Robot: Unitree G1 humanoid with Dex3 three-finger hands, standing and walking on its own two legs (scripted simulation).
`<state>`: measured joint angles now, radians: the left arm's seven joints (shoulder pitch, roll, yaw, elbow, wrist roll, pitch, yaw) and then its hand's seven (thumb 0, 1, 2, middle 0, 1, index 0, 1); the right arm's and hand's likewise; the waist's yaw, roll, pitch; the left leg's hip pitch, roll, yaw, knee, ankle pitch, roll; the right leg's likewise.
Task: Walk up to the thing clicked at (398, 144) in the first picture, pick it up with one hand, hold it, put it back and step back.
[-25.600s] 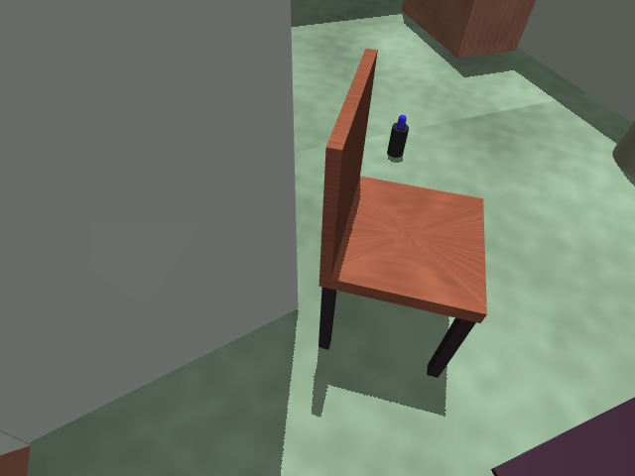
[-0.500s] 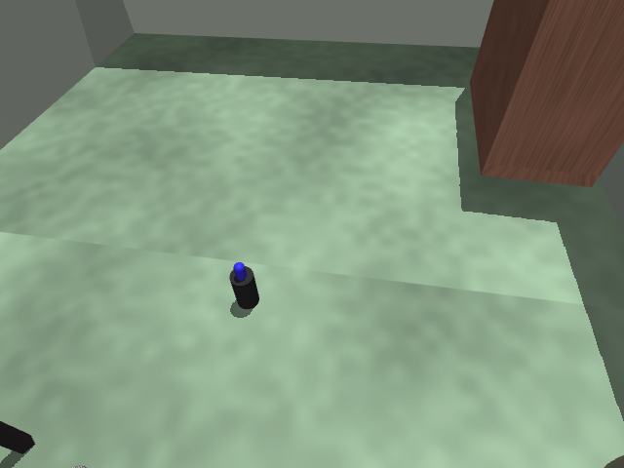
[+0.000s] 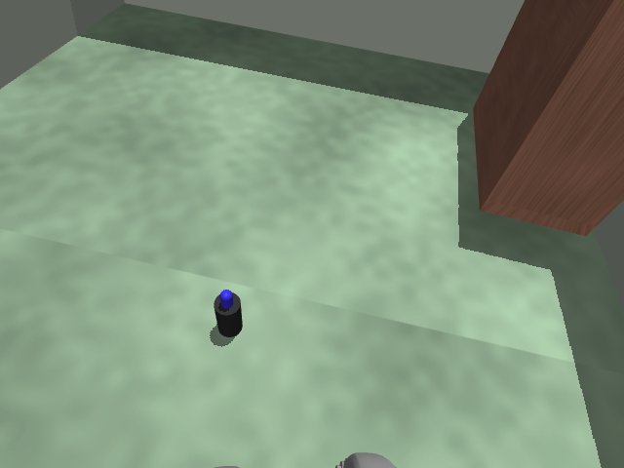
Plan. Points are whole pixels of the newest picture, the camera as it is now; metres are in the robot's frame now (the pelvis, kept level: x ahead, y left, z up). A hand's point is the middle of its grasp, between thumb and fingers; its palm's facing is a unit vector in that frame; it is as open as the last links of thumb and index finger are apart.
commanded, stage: walk up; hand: left
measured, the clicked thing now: (228, 310) +0.65 +0.21 -0.65
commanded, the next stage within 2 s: none
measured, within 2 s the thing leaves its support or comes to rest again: neither
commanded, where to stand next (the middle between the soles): +0.30 -0.01 m, yaw +1 degrees
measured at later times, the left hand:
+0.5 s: hand (132, 424) +0.19 +0.23 -0.11, palm faces -0.01 -0.91 -0.41, open 7.4 cm
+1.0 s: hand (138, 366) +0.29 +0.27 -0.16, palm faces -0.03 -0.93 -0.37, open 7.3 cm
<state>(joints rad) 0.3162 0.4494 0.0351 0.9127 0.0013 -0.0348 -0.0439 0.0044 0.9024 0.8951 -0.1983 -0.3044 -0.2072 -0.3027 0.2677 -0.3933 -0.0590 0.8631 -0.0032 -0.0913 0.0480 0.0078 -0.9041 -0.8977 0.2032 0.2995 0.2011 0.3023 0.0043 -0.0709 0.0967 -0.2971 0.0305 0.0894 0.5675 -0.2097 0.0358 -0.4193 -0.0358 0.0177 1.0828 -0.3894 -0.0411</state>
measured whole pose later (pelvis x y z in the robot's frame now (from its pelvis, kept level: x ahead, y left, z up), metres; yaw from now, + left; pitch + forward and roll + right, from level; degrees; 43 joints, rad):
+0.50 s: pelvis +0.14 -0.04 +0.01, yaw +0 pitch -3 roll +0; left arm 0.31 0.39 0.04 0.87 0.01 -0.09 -0.05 0.00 0.90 0.89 -0.20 -0.30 -0.21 -0.30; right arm 0.29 -0.44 -0.05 0.90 0.00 -0.03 0.06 0.01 -0.91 -0.90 0.20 0.30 0.20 0.30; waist 0.02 0.08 0.08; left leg -0.46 0.04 -0.02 0.96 -0.34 0.01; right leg -0.23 -0.03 -0.08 0.51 -0.23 -0.02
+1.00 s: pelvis +0.24 -0.01 -0.01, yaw +0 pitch -3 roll +0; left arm 0.26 0.42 0.04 0.94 0.01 -0.02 -0.02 0.00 0.90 0.90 -0.20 -0.30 -0.21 -0.30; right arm 0.21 -0.41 -0.02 0.88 -0.01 -0.03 0.02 0.01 -0.90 -0.90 0.20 0.30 0.20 0.30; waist 0.00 -0.02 0.11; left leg -0.34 0.05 0.06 0.67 -0.28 0.01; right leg -0.37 -0.04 -0.03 0.71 -0.32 -0.02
